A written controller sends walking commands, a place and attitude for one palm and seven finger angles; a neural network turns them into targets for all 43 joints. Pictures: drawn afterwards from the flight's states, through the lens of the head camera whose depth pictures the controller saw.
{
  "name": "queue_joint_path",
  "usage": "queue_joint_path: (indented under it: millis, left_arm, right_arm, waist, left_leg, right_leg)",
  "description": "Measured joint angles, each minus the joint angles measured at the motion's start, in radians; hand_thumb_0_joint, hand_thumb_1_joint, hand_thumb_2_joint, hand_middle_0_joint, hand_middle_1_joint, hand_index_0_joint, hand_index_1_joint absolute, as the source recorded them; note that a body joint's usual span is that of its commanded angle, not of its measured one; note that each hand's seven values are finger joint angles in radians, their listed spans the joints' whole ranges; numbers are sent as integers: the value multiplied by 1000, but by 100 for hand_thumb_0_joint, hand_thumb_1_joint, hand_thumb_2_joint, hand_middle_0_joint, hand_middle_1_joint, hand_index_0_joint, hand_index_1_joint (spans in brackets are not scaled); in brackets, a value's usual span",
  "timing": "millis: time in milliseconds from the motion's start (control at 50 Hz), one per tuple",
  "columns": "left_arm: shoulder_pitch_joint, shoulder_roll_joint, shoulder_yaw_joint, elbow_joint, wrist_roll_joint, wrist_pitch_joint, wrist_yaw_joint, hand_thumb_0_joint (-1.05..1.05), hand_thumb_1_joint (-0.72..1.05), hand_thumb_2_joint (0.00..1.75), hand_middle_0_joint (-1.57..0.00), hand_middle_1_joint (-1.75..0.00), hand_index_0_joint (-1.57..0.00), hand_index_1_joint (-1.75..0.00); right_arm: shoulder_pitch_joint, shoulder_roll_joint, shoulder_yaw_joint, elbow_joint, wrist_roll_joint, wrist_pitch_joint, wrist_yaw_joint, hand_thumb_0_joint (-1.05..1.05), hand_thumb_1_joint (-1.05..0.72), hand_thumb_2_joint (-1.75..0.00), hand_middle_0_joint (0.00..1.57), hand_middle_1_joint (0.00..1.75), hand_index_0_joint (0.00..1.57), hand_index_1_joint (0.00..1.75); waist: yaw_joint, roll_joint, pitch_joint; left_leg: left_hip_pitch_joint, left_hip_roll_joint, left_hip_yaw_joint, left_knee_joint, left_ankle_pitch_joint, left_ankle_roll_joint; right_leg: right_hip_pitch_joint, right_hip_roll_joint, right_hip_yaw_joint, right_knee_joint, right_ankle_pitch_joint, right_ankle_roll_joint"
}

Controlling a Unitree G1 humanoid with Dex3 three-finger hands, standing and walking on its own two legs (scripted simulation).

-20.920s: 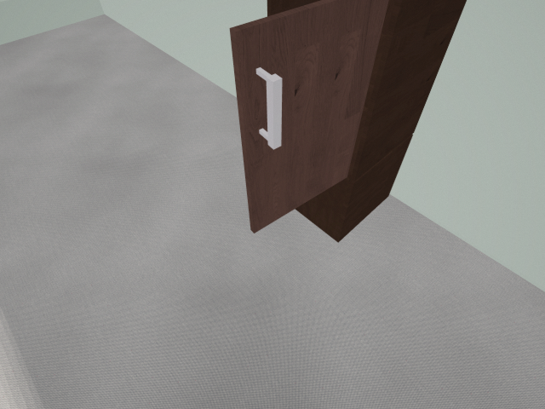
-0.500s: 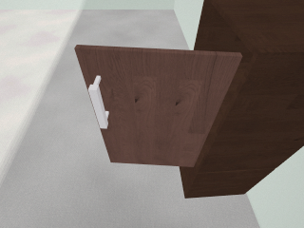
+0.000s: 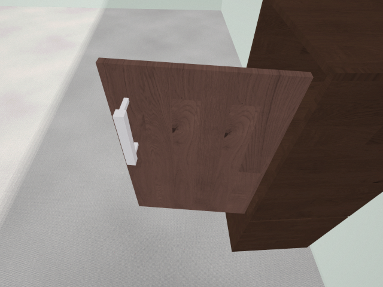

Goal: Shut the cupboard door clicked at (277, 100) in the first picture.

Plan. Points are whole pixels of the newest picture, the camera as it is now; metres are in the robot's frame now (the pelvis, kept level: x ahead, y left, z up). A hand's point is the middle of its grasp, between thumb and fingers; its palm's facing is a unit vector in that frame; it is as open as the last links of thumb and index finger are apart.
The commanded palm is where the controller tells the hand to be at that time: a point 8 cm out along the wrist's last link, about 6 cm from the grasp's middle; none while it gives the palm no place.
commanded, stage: look again from close up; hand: left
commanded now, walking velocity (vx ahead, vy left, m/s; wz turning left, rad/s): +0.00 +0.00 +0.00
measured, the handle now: (128, 133) +0.41 +0.18 +0.09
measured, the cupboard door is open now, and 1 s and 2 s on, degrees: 83 83 83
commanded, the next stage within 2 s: raise the hand and make a fist in 0.42 s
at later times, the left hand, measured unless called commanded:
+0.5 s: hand out of the picture -0.01 +0.16 -0.18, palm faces +0.02 -0.99 -0.16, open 7.4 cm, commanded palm none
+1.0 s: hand out of the picture +0.12 +0.16 -0.05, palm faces +0.11 -0.99 -0.02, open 5.9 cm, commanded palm +0.12 +0.21 -0.02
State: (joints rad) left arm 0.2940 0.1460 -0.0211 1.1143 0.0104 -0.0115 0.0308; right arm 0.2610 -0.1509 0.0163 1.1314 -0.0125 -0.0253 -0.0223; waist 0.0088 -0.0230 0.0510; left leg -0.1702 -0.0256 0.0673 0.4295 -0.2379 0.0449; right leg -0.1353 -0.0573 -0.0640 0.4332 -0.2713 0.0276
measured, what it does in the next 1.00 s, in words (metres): lowers itself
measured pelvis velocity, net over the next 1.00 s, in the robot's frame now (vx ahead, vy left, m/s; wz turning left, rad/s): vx -0.04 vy -0.04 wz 0.04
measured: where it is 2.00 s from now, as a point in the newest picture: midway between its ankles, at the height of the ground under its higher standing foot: outside the picture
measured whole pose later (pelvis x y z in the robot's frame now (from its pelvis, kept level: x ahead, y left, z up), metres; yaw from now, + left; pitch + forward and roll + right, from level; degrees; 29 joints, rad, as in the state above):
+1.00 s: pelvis -0.04 -0.04 -0.08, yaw +2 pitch +10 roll -1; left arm 0.53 0.22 0.16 0.01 -0.27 -0.44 -0.27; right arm 0.17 -0.26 -0.05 0.48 0.02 -0.27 -0.04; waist 0.04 -0.02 -0.12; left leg -0.81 0.03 -0.02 1.11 -0.48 -0.02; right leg -0.75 -0.02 -0.11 1.11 -0.54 -0.05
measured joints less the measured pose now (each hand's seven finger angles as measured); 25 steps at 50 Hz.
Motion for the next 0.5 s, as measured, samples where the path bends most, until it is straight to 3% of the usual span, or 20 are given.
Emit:
queue_joint_path:
  millis: [500]
  left_arm:
    - [4, 0, 5, -2, -1, 2, 1, 0, 91, 90, -20, -29, -20, -30]
  right_arm:
    - [13, 11, 2, 8, 0, 0, -2, 1, -92, -90, 20, 30, 20, 30]
  waist:
    - [-1, 3, 4]
  left_leg:
    - [15, -2, -1, -25, 8, -2]
  right_leg:
    - [11, -1, -1, -15, 2, -1]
